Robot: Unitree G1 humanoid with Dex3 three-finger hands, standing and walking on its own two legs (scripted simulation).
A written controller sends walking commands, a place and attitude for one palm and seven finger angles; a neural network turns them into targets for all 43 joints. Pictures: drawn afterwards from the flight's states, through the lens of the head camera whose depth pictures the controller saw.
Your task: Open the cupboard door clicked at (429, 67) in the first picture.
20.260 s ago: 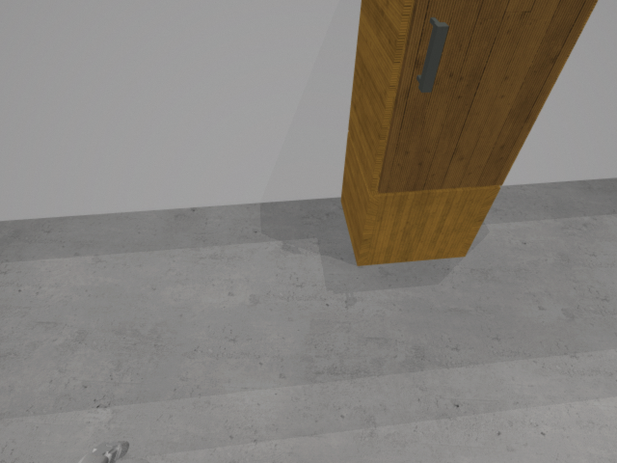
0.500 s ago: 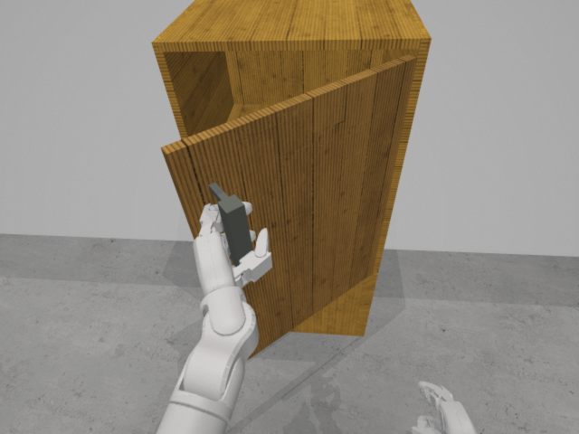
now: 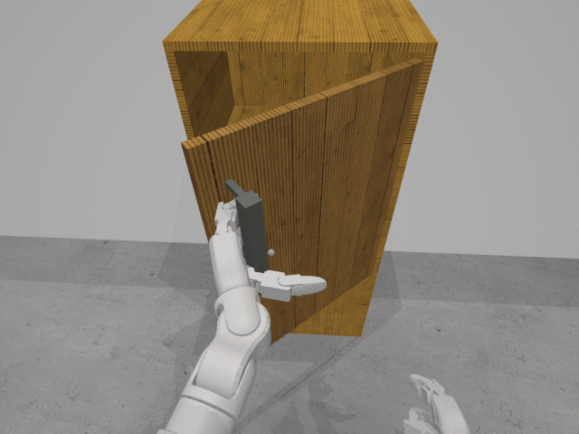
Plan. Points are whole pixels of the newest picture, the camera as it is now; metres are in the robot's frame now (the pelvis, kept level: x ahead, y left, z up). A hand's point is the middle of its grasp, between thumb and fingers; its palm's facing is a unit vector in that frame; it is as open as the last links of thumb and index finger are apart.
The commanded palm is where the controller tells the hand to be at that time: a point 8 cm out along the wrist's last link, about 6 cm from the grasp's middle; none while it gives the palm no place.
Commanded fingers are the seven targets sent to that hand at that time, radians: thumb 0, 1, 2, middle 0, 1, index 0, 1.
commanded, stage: open thumb and fingers to let go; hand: left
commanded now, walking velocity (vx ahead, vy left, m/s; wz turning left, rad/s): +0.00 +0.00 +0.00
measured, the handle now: (245, 229) +0.36 +0.09 +0.12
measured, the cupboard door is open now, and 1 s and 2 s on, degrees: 40 42 42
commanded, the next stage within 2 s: slide the hand sideways off the handle in 0.10 s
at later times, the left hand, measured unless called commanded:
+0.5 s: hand (263, 270) +0.29 +0.06 +0.11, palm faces -0.11 -0.99 -0.02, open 16.2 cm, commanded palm +0.26 +0.10 +0.11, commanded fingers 0.00 -0.50 0.30 -0.15 -0.30 -0.15 -0.30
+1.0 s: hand (239, 291) +0.26 +0.08 +0.11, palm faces -0.07 -1.00 -0.01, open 16.0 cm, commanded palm +0.23 +0.16 +0.11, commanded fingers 0.00 -0.50 0.30 -0.15 -0.30 -0.15 -0.30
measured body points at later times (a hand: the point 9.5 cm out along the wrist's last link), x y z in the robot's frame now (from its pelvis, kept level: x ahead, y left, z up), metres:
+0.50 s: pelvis -0.02 +0.01 +0.00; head -0.04 -0.02 +0.45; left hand +0.29 +0.11 +0.12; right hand +0.15 -0.20 -0.10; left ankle +0.01 +0.12 -0.73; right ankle +0.01 -0.10 -0.73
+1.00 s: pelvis +0.01 -0.01 +0.00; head -0.01 -0.03 +0.45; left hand +0.26 +0.14 +0.11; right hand +0.20 -0.22 -0.07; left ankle +0.01 +0.12 -0.73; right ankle +0.01 -0.10 -0.73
